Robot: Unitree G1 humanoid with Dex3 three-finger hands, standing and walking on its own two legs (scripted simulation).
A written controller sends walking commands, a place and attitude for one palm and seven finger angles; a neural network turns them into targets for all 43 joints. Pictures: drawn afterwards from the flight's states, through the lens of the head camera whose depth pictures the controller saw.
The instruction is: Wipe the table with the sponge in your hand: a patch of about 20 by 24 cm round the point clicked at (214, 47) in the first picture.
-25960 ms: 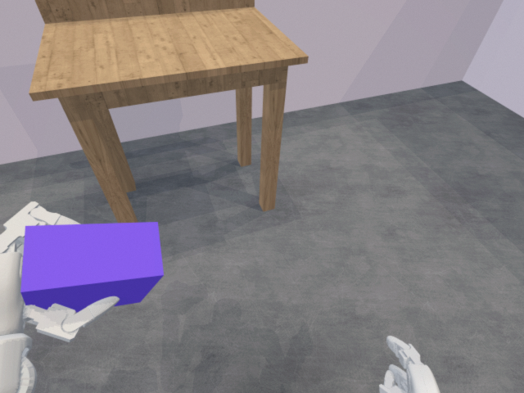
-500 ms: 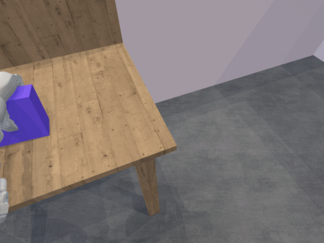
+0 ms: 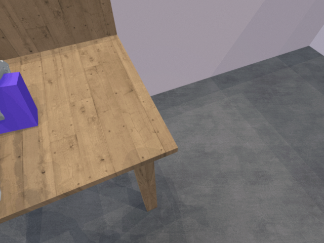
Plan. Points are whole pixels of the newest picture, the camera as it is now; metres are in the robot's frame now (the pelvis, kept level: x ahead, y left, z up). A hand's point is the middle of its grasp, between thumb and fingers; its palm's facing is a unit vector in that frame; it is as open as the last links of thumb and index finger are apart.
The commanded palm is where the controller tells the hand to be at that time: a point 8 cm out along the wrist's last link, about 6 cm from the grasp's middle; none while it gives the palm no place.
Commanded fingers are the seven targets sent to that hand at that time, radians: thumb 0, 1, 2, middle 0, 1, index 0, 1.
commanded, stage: slide across to the middle lane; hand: left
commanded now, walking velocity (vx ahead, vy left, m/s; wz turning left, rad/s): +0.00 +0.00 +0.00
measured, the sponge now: (0, 112) +0.39 +0.41 +0.09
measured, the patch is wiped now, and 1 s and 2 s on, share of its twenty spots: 0.30 0.30 0.45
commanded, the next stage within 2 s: wipe back along the middle lane in 0.50 s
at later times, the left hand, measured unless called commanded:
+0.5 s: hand (21, 83) +0.44 +0.35 +0.14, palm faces -0.11 +0.05 -0.99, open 10.4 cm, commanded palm +0.42 +0.34 +0.19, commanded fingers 0.00 0.10 1.30 -1.20 -1.60 -1.20 -1.60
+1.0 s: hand (32, 93) +0.41 +0.32 +0.14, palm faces -0.05 +0.03 -1.00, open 10.4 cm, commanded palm +0.38 +0.31 +0.18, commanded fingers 0.00 0.10 1.30 -1.20 -1.60 -1.20 -1.60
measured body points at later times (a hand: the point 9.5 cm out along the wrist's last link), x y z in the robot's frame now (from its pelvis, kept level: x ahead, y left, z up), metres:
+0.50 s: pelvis +0.01 +0.00 +0.01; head +0.06 -0.01 +0.45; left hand +0.44 +0.34 +0.19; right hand +0.10 -0.27 -0.13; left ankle -0.01 +0.09 -0.73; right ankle -0.02 -0.12 -0.73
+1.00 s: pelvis +0.02 -0.01 +0.01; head +0.04 -0.04 +0.46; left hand +0.41 +0.31 +0.19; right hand +0.13 -0.28 -0.13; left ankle -0.01 +0.09 -0.73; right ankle -0.02 -0.12 -0.73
